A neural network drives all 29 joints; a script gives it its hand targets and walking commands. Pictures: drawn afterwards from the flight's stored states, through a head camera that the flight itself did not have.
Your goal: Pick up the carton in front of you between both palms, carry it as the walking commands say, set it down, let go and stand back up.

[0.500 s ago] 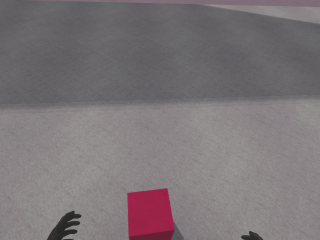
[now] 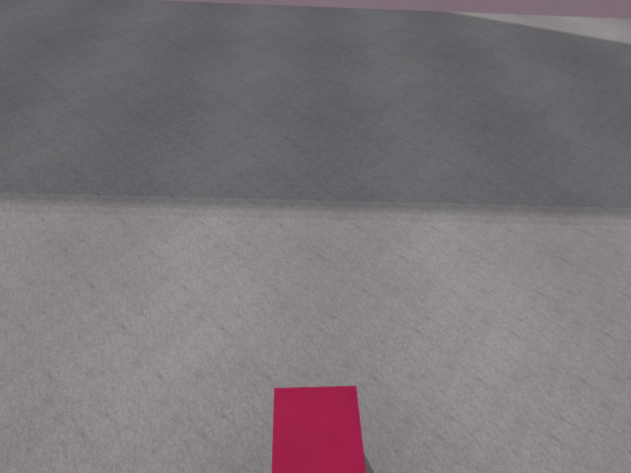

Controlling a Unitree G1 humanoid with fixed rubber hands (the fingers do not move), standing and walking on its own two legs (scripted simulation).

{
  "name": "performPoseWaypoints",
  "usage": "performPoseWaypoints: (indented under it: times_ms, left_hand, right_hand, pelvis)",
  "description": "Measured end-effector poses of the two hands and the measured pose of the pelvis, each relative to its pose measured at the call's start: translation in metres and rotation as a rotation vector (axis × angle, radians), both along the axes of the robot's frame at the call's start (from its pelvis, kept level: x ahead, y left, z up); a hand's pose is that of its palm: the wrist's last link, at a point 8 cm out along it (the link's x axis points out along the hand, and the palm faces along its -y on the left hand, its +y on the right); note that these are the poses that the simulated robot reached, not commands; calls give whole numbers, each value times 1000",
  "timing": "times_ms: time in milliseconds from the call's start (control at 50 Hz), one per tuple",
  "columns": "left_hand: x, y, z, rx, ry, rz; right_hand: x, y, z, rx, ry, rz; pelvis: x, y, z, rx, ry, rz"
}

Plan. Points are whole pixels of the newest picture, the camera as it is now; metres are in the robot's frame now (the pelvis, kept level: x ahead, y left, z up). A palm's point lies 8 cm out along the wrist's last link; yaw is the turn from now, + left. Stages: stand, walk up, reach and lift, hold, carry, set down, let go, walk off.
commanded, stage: stand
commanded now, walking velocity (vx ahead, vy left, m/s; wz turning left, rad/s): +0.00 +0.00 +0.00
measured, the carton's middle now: (315, 443) +0.33 +0.00 -0.63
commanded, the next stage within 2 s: none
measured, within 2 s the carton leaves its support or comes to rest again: neither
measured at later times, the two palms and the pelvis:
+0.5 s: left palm out of the picture -0.01 +0.26 -0.12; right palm out of the picture +0.06 -0.25 -0.11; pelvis -0.02 +0.00 +0.00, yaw +3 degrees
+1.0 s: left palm out of the picture -0.07 +0.24 -0.13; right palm out of the picture +0.02 -0.25 -0.12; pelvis -0.03 -0.01 +0.01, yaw +3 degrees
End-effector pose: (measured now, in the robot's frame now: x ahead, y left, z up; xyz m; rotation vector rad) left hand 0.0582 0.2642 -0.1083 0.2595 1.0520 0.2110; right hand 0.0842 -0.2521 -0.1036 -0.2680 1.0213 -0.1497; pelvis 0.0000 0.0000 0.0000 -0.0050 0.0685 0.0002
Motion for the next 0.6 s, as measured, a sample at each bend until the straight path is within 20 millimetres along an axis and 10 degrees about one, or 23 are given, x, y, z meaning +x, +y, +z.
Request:
performPoseWaypoints:
  times_ms: [600]
  left_hand:
    - [-85,-4,-12,-26,200,83]
  right_hand:
    - [-34,-2,-4,-16,117,21]
  pelvis:
    - [-19,-3,6,-9,-38,51]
